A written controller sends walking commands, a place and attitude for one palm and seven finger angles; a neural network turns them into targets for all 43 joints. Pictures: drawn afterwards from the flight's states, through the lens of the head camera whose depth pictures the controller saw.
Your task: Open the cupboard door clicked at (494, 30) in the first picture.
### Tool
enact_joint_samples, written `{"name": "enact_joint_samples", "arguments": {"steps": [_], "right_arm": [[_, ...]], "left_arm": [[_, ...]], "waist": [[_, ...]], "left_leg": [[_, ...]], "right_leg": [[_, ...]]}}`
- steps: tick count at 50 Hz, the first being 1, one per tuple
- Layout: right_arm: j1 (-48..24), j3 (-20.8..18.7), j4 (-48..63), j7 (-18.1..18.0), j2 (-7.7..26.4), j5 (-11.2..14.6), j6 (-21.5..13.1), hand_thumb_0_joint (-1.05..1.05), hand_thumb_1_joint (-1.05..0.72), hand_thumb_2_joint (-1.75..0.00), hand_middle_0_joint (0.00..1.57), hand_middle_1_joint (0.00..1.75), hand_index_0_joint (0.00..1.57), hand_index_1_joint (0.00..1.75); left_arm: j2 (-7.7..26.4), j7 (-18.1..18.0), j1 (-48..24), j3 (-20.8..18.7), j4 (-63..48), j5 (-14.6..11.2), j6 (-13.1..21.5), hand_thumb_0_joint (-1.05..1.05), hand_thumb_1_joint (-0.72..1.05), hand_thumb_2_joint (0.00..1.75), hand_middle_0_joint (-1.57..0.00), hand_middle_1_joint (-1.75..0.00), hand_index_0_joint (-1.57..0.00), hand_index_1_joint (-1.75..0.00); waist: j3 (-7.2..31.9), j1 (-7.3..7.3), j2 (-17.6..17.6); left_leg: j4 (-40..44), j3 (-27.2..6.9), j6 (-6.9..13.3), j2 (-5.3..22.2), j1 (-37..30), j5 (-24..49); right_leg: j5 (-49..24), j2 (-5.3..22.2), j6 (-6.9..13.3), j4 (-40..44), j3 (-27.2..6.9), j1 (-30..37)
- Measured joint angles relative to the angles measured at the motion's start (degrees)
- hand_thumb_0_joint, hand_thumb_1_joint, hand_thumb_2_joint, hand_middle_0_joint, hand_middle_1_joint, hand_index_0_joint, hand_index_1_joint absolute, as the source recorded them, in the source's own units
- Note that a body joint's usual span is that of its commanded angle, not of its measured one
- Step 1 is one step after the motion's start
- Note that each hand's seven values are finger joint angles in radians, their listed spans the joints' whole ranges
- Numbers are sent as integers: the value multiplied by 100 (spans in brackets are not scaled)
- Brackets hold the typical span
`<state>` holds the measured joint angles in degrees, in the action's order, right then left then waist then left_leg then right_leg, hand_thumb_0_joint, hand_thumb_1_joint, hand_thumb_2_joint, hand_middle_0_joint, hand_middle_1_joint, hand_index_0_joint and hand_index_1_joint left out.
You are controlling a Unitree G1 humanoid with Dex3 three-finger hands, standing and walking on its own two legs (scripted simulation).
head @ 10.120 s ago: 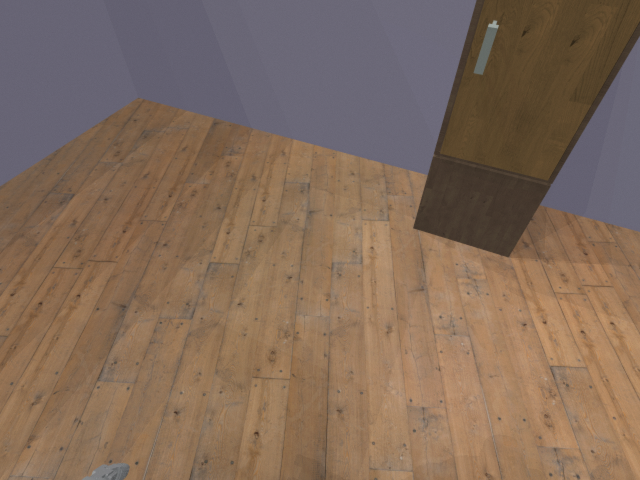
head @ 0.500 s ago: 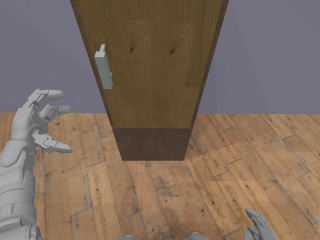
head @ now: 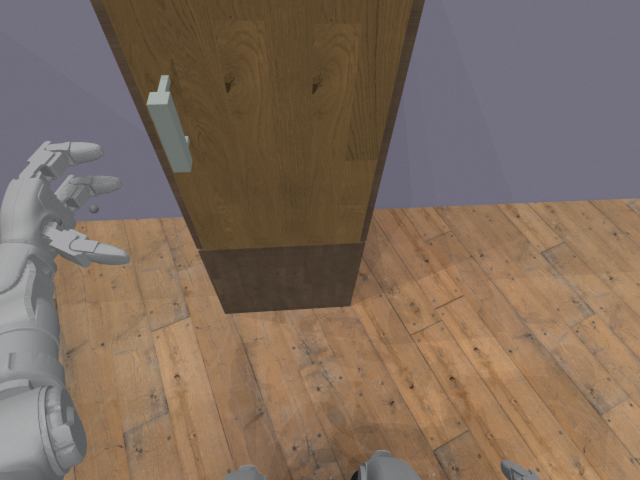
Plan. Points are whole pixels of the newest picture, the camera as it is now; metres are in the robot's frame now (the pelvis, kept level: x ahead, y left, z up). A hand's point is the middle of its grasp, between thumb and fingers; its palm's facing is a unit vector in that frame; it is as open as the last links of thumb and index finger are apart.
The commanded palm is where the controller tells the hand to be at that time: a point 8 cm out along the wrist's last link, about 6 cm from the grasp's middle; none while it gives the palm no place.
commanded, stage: move the hooked fingers beside the handle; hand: left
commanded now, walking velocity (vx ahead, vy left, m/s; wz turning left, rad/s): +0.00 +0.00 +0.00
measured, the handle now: (174, 124) +0.58 +0.22 +0.08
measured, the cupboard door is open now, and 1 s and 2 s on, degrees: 0 0 0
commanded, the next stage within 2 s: slide the fingers in behind the handle in 1.52 s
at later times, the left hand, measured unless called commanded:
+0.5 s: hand (108, 165) +0.49 +0.28 +0.09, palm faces +0.05 -1.00 +0.00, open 14.0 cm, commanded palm +0.47 +0.33 +0.08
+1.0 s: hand (112, 150) +0.53 +0.29 +0.08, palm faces +0.05 -1.00 +0.02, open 14.0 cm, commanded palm +0.50 +0.33 +0.08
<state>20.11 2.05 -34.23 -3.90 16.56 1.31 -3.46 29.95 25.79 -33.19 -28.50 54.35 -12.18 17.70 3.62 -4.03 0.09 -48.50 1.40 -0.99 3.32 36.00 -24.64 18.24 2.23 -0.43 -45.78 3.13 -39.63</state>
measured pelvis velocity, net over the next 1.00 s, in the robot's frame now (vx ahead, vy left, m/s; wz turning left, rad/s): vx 0.01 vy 0.02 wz -0.04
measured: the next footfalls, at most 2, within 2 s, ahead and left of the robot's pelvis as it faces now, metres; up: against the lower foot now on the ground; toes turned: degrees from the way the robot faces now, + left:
none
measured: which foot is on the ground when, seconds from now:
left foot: down 0.00-1.00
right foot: down 0.00-1.00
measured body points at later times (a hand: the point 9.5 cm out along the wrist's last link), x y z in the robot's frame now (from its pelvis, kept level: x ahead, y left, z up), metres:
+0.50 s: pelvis -0.01 +0.01 -0.02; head +0.12 +0.03 +0.42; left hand +0.48 +0.33 +0.09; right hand +0.00 -0.27 -0.11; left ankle -0.01 +0.13 -0.70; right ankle +0.04 -0.13 -0.70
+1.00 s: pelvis +0.01 +0.02 -0.01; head +0.16 +0.05 +0.41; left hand +0.52 +0.34 +0.08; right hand -0.02 -0.24 -0.11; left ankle -0.01 +0.13 -0.70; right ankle +0.04 -0.13 -0.70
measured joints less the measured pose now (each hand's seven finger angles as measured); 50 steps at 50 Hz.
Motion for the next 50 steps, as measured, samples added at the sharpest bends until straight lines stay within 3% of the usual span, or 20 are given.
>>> {"name": "enact_joint_samples", "arguments": {"steps": [10,26,34,42,50], "right_arm": [[-16,48,-22,3,26,-21,195,1,-91,-90,20,30,20,30],[283,141,-9,65,42,-136,510,0,-91,-90,20,30,20,30],[485,176,-9,111,31,-193,708,0,-91,-90,20,30,20,30],[587,167,64,200,-8,-258,893,0,-91,-90,20,30,20,30],[563,124,207,302,-83,-241,1028,0,-91,-90,20,30,20,30]], "left_arm": [[425,74,-879,4,899,212,149,-1,-50,30,-30,-120,-30,-120],[1222,-21,-2038,-250,1708,657,33,-1,-50,30,-30,-120,-30,-120],[1567,23,-2390,-320,1877,766,-43,-1,-50,30,-30,-120,-30,-120],[1560,3,-2392,-409,1757,778,-95,-1,-50,30,-30,-120,-30,-120],[1263,-35,-1827,-574,1347,680,-55,-1,-50,30,-30,-120,-30,-120]], "waist": [[-34,-125,-44],[-74,-582,-54],[-72,-739,-25],[-12,-786,14],[53,-681,23]], "left_leg": [[-259,-65,15,8,413,-39],[-601,-59,84,60,1169,-118],[-667,-59,121,87,1378,-175],[-657,-27,145,114,1425,-240],[-590,23,148,149,1233,-314]], "right_leg": [[-3,0,-7,-155,47,-344],[-68,-52,-66,-281,21,-1022],[-82,-82,-105,-235,17,-1186],[-69,-113,-137,-162,-14,-1223],[-17,-152,-150,-102,-59,-1062]]}}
